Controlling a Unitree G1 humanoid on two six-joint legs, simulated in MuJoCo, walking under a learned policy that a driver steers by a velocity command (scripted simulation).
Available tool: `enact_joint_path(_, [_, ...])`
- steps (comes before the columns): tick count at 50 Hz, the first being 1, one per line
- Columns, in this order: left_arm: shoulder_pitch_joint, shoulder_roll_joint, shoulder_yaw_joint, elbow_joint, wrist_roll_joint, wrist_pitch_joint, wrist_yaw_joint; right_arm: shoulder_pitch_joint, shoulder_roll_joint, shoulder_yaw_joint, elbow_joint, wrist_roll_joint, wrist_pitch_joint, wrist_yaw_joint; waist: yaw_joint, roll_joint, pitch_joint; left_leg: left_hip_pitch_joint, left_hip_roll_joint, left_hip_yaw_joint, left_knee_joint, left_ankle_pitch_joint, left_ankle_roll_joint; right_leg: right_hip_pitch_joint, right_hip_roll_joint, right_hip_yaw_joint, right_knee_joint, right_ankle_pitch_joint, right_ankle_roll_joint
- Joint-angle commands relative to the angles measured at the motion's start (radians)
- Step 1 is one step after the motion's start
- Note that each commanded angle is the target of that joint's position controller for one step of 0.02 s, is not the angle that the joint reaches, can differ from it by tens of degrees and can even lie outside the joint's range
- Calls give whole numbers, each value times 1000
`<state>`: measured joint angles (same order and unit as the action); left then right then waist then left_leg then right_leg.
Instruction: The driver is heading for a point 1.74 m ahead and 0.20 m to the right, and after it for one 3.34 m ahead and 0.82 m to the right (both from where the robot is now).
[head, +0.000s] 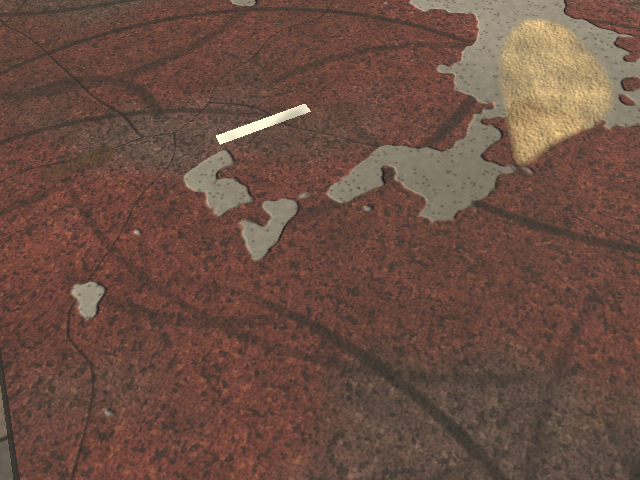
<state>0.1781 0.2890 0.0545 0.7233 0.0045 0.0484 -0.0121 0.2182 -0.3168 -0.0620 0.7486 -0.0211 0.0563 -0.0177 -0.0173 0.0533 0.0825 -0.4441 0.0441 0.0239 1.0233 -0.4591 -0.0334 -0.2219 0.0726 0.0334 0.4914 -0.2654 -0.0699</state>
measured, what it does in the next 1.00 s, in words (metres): steps on the spot, turning right: left foot, then right foot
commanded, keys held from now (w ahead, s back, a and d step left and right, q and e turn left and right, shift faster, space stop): e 0.32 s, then no key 0.68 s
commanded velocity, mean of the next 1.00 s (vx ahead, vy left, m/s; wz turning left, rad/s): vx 0.00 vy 0.00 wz -0.33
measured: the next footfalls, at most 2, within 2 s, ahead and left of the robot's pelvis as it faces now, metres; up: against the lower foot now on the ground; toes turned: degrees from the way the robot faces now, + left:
left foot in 0.42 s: +0.09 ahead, +0.11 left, +0.00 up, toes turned -19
right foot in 0.78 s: -0.01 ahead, -0.08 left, +0.00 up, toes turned -12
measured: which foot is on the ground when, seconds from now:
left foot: up 0.00-0.40, down 0.42-1.00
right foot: down 0.00-0.42, up 0.44-0.76, down 0.78-1.00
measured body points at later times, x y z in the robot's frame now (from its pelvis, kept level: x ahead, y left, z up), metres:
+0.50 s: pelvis +0.01 +0.03 +0.00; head +0.05 +0.05 +0.45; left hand +0.19 +0.28 -0.13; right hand +0.08 -0.27 -0.09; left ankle +0.05 +0.12 -0.74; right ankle -0.03 -0.07 -0.70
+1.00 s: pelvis +0.01 +0.02 +0.01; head +0.02 +0.01 +0.46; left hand +0.18 +0.24 -0.13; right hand +0.00 -0.25 -0.13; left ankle +0.05 +0.12 -0.74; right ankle -0.05 -0.07 -0.74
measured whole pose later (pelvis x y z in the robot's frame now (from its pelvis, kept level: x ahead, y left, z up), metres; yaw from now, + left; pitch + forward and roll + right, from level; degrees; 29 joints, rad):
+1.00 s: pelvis +0.01 +0.02 +0.01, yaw -17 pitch -2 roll +0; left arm 0.18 0.25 -0.01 0.97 0.01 0.01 0.03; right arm 0.23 -0.26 -0.01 0.92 -0.01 0.02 -0.01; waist -0.02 0.01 0.04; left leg -0.15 -0.02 -0.02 0.38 -0.20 0.02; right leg -0.09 0.05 0.08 0.38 -0.25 -0.03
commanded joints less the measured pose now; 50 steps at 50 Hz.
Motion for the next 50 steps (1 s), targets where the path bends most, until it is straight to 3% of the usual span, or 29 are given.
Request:
enact_joint_path(1, [-3,154,37,-56,-4,-8,14,14,-112,-29,-60,-8,-12,9,8,-169,-105,-108,-5,-47,69,82,-15,136,-224,244,-165,525,-145])
enact_joint_path(4, [40,175,46,-43,-3,-15,10,-3,-85,-22,-68,-1,-4,11,22,-145,-109,-127,-14,-54,20,96,-22,153,-222,282,-169,461,-151])
enact_joint_path(9, [90,187,52,-35,9,-15,11,-58,-80,-17,-93,0,-2,1,50,-170,-90,-135,-33,-73,-104,76,-20,147,-224,381,-165,335,-169])
enact_joint_path(13, [93,200,59,-37,15,-13,9,-86,-75,-10,-112,7,-13,-4,54,-165,-100,-64,-62,-83,-193,60,-2,113,-216,444,-132,365,-170])
enact_joint_path(16, [74,205,62,-40,17,-10,5,-78,-77,-5,-121,16,-23,-11,45,-174,-113,27,-90,-90,-283,43,16,87,-202,494,-103,441,-153])
enact_joint_path(19, [19,183,55,-39,6,-7,9,14,-66,2,-97,20,-36,-22,-11,-173,-126,225,-95,-77,-533,152,39,28,-160,490,-58,440,-85])
enact_joint_path(20, [11,162,47,-38,-4,-8,15,39,-70,2,-89,10,-44,-30,-28,-145,-124,328,-61,-96,-681,258,50,-34,-122,465,-23,318,-36])
enact_joint_path(21, [64,96,28,-39,-5,-13,17,14,-128,-4,-103,-6,-51,-39,10,31,-139,406,135,-297,-784,231,91,-120,-34,350,123,29,25])
enact_joint_path(22, [131,88,27,-41,0,-14,25,-58,-215,-15,-136,0,-45,-31,50,167,-117,393,327,-529,-794,410,198,-249,142,166,260,-304,55])
enact_joint_path(23, [112,165,46,-23,27,-8,30,-4,-192,-19,-111,2,-39,-20,16,120,-125,298,352,-534,-767,443,290,-210,82,139,438,-339,65])
enact_joint_path(24, [97,169,51,-10,22,-4,26,-32,-123,2,-109,8,-42,-12,35,57,-85,249,289,-456,-767,432,282,-193,66,160,497,-280,68])
enact_joint_path(25, [98,153,48,8,17,0,19,-84,-85,13,-111,8,-44,-7,52,44,-54,215,216,-354,-763,418,248,-175,54,155,529,-217,79])
enact_joint_path(26, [103,141,44,16,15,4,10,-106,-76,17,-113,4,-47,-10,58,83,-62,231,168,-293,-756,446,221,-174,57,142,545,-180,88])
enact_joint_path(27, [111,129,40,25,13,7,3,-100,-73,19,-106,3,-50,-14,54,104,-68,255,145,-256,-745,512,217,-177,60,133,541,-170,99])
enact_joint_path(29, [85,109,28,33,8,10,1,-59,-70,22,-82,4,-54,-13,31,88,-82,310,135,-227,-722,576,220,-172,54,115,467,-171,113])
enact_joint_path(34, [29,73,-3,59,-1,18,14,-1,-95,16,-27,-2,-50,-1,-9,129,-99,349,135,-235,-683,586,227,-46,5,17,138,-197,102])
enact_joint_path(36, [55,68,-9,85,-5,11,23,4,-101,13,-7,0,-44,4,11,121,-101,334,128,-238,-649,636,211,30,0,-10,-32,-88,81])
enact_joint_path(37, [79,60,-15,102,-1,3,28,0,-99,14,3,5,-42,4,32,96,-101,300,120,-228,-627,650,181,110,-13,-7,-179,56,68])
enact_joint_path(38, [73,82,-14,109,10,-8,35,13,-85,18,9,5,-49,4,30,60,-119,246,116,-231,-619,617,140,201,-60,63,-229,157,53])
enact_joint_path(39, [71,132,-11,107,26,-22,43,25,-59,26,-1,9,-58,9,11,-34,-159,184,83,-193,-579,516,101,285,-181,189,-219,246,30])
enact_joint_path(40, [-1,146,-13,120,14,-28,41,41,-20,37,6,20,-57,10,-43,-158,-116,240,0,-117,-653,298,82,137,-234,223,-170,338,-18])
enact_joint_path(41, [-28,95,-26,120,8,-34,34,22,-39,35,34,8,-51,3,-21,-131,-104,310,2,-117,-673,282,73,91,-216,208,-164,261,-19])
enact_joint_path(42, [-29,87,-30,129,8,-40,33,0,-61,28,48,6,-49,1,-3,-117,-70,300,0,-122,-671,320,73,84,-177,180,-166,222,-1])
enact_joint_path(45, [28,94,-34,189,4,-46,46,17,-63,26,85,9,-50,5,4,-134,-68,317,25,-130,-664,424,78,99,-147,153,-173,250,14])
enact_joint_path(50, [24,80,-43,241,4,-47,49,27,-41,35,158,10,-46,0,3,-80,-41,309,22,-126,-685,385,64,89,-148,153,-187,213,7])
